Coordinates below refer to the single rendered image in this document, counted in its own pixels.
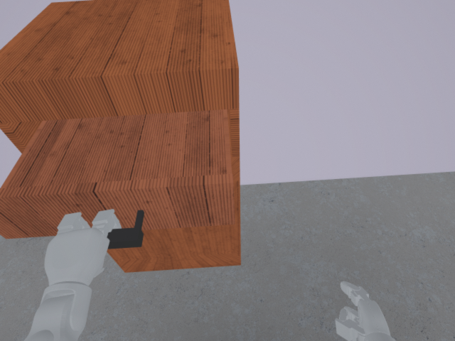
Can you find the handle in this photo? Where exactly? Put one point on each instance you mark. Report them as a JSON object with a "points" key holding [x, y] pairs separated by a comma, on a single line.
{"points": [[127, 237]]}

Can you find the cabinet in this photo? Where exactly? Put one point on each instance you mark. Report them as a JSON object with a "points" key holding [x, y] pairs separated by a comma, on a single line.
{"points": [[108, 58]]}

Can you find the drawer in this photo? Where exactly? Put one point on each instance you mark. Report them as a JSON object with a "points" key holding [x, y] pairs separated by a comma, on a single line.
{"points": [[176, 167]]}

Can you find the robot left hand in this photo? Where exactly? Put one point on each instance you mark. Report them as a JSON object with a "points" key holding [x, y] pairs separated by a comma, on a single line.
{"points": [[77, 252]]}

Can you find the left robot forearm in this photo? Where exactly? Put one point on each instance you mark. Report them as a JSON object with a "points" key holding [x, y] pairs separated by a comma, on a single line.
{"points": [[62, 314]]}

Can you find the robot right hand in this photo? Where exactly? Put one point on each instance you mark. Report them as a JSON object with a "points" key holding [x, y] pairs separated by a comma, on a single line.
{"points": [[354, 325]]}

